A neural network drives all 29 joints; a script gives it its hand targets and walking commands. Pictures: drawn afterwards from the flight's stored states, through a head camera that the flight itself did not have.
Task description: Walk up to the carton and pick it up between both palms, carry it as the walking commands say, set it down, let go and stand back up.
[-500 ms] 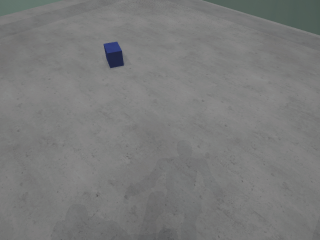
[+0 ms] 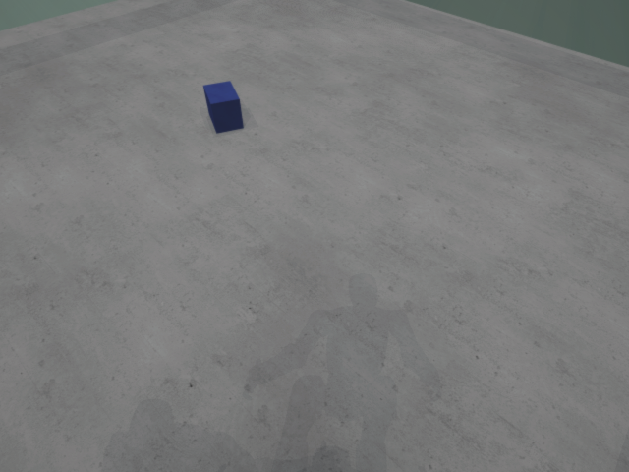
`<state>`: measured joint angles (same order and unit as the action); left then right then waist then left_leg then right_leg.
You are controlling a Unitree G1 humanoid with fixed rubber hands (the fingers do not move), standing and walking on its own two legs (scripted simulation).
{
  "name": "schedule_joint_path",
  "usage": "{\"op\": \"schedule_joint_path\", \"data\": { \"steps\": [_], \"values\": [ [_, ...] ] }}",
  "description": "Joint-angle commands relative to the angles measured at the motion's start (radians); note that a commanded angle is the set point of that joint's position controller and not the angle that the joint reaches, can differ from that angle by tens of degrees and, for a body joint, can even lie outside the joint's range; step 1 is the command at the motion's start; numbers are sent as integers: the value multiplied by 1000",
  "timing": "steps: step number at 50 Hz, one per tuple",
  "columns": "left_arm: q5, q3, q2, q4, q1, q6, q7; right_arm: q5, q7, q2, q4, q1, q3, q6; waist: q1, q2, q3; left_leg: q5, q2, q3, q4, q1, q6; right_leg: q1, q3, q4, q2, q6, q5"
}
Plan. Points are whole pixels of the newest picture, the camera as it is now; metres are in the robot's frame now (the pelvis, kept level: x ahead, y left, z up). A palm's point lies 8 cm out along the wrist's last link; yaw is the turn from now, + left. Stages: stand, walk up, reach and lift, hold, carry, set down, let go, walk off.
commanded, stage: stand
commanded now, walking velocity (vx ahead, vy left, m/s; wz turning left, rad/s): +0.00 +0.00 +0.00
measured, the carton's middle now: (223, 106) +2.02 +0.51 -0.69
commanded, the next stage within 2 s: walk up in 0.22 s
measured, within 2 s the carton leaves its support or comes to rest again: neither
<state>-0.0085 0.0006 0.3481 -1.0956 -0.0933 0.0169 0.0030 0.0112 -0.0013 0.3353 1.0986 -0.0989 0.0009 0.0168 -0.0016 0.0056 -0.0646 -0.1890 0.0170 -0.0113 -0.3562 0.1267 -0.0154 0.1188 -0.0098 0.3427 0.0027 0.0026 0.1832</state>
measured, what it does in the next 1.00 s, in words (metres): walks ahead: left foot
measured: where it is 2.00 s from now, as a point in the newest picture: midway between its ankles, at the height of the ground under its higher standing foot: (272, 333)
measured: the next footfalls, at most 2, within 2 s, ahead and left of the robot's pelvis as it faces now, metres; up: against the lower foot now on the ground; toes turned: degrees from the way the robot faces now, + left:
left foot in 0.74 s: +0.18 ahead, +0.20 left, +0.00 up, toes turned +15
right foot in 1.18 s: +0.41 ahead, -0.02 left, +0.00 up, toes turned +8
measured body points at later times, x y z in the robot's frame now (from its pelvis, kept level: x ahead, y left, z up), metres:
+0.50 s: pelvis +0.01 +0.00 +0.00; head +0.02 +0.00 +0.45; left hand +0.10 +0.30 -0.13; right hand +0.10 -0.30 -0.13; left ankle +0.00 +0.13 -0.74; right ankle +0.00 -0.12 -0.74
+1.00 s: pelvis +0.15 +0.09 -0.01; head +0.15 +0.10 +0.44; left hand +0.19 +0.42 -0.13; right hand +0.27 -0.23 -0.11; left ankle +0.14 +0.19 -0.75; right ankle +0.26 -0.03 -0.71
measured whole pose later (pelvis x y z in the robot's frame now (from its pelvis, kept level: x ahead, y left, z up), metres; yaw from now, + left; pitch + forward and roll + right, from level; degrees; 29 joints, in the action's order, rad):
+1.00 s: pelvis +0.15 +0.09 -0.01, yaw +11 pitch -2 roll +0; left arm -0.03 -0.07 0.44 -0.94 -0.21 0.03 0.11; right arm 0.02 -0.08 0.41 0.90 -0.30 -0.06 0.07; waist 0.03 0.03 -0.01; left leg -0.27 0.01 0.07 -0.52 0.22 0.04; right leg 0.48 -0.04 0.82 0.06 0.00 0.35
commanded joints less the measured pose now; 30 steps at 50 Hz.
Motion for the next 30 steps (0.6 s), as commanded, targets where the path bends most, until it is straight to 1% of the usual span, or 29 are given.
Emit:
{"op": "schedule_joint_path", "data": {
  "steps": [1, 20, 21, 22, 23, 24, 25, 26, 27, 28, 30],
  "values": [
    [1, -38, 203, 60, 42, 20, -11, -1, 10, 216, -57, 39, -42, 18, 1, -11, 94, 142, 109, -93, 56, -15, 43, -17, 99, -57, 125, -33, -117],
    [1, -41, 207, 60, 41, 19, -12, 0, 11, 218, -60, 36, -42, 17, 1, -11, 98, 163, 112, -87, 58, -26, 40, -29, 99, -61, 128, -33, -145],
    [-10, -124, 346, 121, -11, 48, 20, 20, -31, 327, -134, -26, -108, 29, -34, -25, 199, -303, 79, -128, -52, 135, 126, -166, 55, 33, 123, -86, 344],
    [-22, -137, 367, 110, -69, 58, 26, 28, -51, 320, -162, 45, -111, 27, -80, 23, 107, -417, 63, -107, -135, 390, 117, -236, 154, -10, 182, -135, 561],
    [-22, -153, 403, 104, -115, 65, 24, 31, -60, 293, -203, 112, -101, 22, -112, 159, 27, -315, 18, 3, -319, 587, 85, -294, 301, -151, 313, -193, 719],
    [-24, -159, 405, 133, -126, 74, 23, 38, -64, 273, -237, 173, -95, 26, -129, 154, -16, -247, 54, -6, -492, 692, 65, -270, 413, -235, 440, -248, 704],
    [-30, -159, 391, 170, -85, 83, 28, 37, -69, 271, -241, 169, -103, 31, -111, 93, -43, -225, 99, -31, -538, 703, 53, -217, 402, -227, 473, -268, 598],
    [-33, -161, 384, 182, -77, 84, 35, 32, -79, 286, -232, 138, -117, 33, -96, 73, -61, -232, 131, -42, -519, 658, 41, -143, 369, -234, 468, -266, 559],
    [-43, -165, 383, 192, -66, 89, 40, 27, -92, 302, -231, 104, -127, 36, -72, 91, -53, -228, 138, -53, -492, 621, 37, -118, 320, -241, 440, -256, 542],
    [-50, -167, 384, 204, -48, 93, 42, 24, -105, 298, -231, 77, -129, 37, -49, 115, -26, -227, 138, -47, -457, 567, 28, -97, 248, -248, 419, -245, 505],
    [-51, -167, 386, 232, 4, 95, 53, 18, -127, 281, -214, -6, -134, 34, -4, 167, 26, -171, 118, 11, -372, 405, 16, -31, 97, -221, 359, -210, 442]
  ]
}}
